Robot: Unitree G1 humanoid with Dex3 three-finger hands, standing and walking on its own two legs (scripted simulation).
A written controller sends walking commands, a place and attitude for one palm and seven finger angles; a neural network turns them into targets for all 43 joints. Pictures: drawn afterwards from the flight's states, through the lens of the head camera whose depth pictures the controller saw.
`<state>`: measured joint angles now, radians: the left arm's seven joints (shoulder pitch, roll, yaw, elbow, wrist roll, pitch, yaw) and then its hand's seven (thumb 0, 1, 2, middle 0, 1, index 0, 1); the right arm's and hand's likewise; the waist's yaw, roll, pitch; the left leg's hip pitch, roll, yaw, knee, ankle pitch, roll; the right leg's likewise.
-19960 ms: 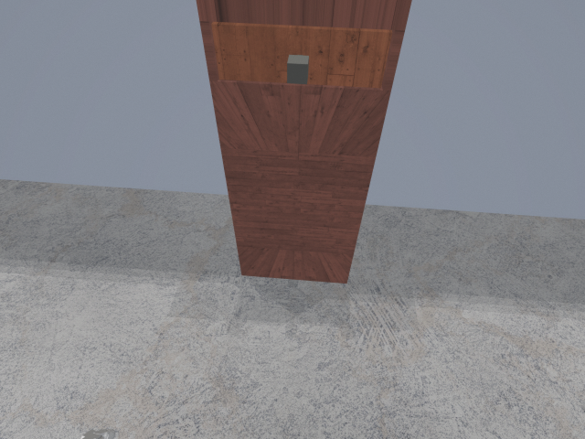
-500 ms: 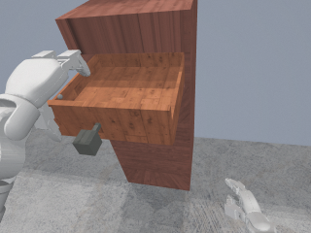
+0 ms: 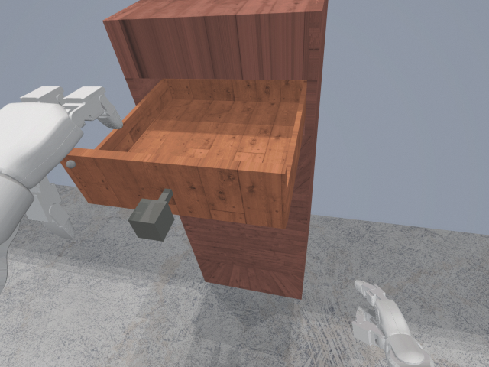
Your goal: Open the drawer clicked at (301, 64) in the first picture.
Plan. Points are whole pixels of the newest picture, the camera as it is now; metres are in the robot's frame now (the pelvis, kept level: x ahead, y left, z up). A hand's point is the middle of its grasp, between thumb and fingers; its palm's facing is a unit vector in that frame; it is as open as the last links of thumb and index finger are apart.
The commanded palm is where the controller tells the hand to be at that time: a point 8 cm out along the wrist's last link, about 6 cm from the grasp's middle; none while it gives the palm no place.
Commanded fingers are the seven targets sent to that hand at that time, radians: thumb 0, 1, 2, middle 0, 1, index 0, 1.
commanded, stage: draw the hand back to the body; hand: left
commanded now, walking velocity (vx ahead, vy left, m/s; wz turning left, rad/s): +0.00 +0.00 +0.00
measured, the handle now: (158, 209) +0.30 +0.19 +0.14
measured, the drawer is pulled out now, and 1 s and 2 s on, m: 0.28 0.28 0.28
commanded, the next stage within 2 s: step back with the hand held close in 1.02 s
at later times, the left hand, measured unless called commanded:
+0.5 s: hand (81, 131) +0.24 +0.20 +0.32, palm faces +0.46 -0.84 -0.29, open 11.6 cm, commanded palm +0.19 +0.26 +0.33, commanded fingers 0.00 0.38 0.68 -0.24 -0.64 -0.24 -0.64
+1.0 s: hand (63, 134) +0.23 +0.20 +0.33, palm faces +0.57 -0.77 -0.28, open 7.7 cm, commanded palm +0.18 +0.25 +0.33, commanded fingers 0.00 0.90 0.90 -0.20 -0.30 -0.20 -0.30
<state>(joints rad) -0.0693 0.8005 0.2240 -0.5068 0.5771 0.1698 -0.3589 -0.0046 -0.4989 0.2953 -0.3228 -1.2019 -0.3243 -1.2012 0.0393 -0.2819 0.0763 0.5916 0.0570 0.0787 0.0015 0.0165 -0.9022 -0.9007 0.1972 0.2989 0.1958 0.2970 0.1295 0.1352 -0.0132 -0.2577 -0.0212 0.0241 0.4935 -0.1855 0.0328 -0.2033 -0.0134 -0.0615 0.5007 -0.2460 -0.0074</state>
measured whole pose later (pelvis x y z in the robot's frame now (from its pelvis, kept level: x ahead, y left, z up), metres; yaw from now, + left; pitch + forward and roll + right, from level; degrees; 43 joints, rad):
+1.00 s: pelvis +0.05 -0.02 +0.01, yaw -1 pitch -5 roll +0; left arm 0.16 0.41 0.51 -0.64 -0.12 -0.15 0.10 0.00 0.81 0.86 -0.22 -0.35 -0.22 -0.35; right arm 0.13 -0.21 0.02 0.68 0.01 -0.08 -0.06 0.02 -0.90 -0.90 0.20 0.30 0.20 0.30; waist 0.09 0.08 0.00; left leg -0.10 0.02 0.02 0.43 -0.23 0.00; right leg -0.02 0.04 -0.06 0.37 -0.26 -0.04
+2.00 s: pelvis -0.10 +0.03 -0.01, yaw +1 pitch -1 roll -5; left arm 0.03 0.54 0.67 -0.74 -0.05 -0.24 0.16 0.00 0.88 0.89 -0.22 -0.30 -0.22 -0.30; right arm 0.21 -0.19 -0.01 0.64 0.01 -0.11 -0.05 0.02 -0.90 -0.90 0.20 0.30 0.20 0.30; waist -0.01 0.03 0.03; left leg -0.47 0.03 0.01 0.65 -0.18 0.07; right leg -0.51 0.05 0.00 1.00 -0.46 0.00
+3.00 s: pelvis -0.23 +0.04 -0.01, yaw +0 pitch +0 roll +0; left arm 0.24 0.50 0.61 -0.70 -0.05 -0.20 0.15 0.00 0.88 0.90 -0.21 -0.30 -0.21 -0.30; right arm 0.25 -0.19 0.02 0.65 0.02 -0.09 -0.04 0.02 -0.90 -0.90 0.20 0.30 0.20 0.30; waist -0.03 0.03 -0.06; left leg -0.35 0.04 0.01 0.68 -0.33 0.00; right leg -0.28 0.03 -0.07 0.58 -0.30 -0.06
